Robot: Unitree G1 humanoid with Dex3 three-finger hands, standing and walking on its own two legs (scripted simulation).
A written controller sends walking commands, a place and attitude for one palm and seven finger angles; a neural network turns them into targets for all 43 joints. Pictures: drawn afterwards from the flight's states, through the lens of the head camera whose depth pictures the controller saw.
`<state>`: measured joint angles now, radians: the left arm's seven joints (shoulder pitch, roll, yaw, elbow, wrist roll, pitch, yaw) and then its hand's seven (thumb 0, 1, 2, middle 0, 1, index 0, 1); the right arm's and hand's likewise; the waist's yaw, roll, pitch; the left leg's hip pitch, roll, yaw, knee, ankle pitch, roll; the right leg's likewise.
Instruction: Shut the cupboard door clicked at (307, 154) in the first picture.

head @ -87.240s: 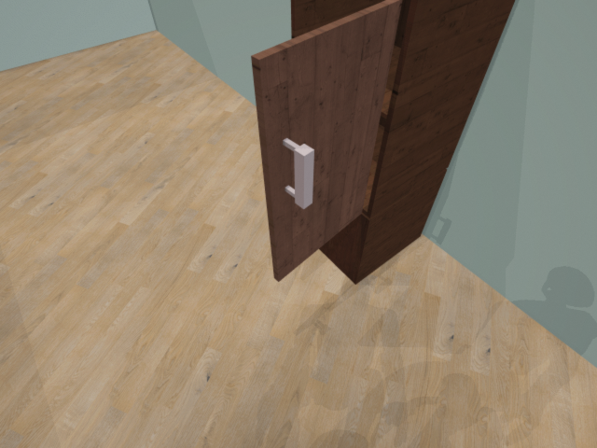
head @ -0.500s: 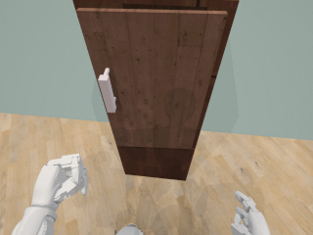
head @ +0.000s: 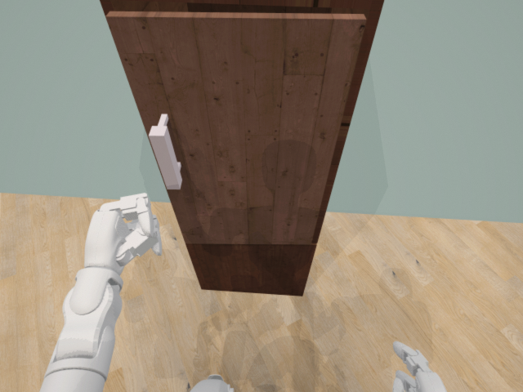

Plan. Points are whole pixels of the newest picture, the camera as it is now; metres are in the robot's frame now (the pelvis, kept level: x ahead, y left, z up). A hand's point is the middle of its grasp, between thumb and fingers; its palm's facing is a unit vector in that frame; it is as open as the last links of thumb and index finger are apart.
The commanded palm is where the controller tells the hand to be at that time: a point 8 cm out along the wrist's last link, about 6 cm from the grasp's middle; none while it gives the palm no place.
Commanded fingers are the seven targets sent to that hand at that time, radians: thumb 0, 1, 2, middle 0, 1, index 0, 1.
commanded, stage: bring the fist close to the handle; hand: left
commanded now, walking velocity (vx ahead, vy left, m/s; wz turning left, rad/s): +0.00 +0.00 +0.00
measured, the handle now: (169, 152) +0.50 +0.19 +0.07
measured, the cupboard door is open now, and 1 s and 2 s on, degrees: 4 4 0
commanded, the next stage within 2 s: push the door shut along its arc in 0.82 s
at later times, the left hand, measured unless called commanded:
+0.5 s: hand (180, 187) +0.41 +0.15 +0.08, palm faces +0.04 -1.00 -0.01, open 3.1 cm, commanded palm +0.38 +0.20 +0.08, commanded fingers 0.00 0.90 0.90 -1.30 -1.50 -1.30 -1.50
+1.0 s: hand (182, 189) +0.41 +0.15 +0.08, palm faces +0.02 -1.00 -0.02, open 3.1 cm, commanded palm +0.39 +0.20 +0.08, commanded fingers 0.00 0.90 0.90 -1.30 -1.50 -1.30 -1.50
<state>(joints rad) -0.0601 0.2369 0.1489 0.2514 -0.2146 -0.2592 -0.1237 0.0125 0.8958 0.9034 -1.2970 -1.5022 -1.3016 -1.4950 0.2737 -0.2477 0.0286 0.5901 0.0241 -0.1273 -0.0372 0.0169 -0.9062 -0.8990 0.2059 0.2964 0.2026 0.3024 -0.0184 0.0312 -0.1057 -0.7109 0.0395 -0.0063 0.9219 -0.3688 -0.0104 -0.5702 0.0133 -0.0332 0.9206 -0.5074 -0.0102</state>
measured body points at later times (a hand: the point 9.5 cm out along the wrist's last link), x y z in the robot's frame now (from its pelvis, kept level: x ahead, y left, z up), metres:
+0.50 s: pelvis -0.01 +0.00 +0.00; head +0.05 +0.00 +0.44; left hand +0.40 +0.21 +0.09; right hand +0.09 -0.25 -0.11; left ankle +0.05 +0.13 -0.69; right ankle -0.03 -0.11 -0.69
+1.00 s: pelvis -0.01 +0.00 +0.00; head +0.04 +0.00 +0.45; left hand +0.40 +0.20 +0.08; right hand +0.08 -0.26 -0.11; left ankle +0.05 +0.13 -0.69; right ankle -0.03 -0.11 -0.69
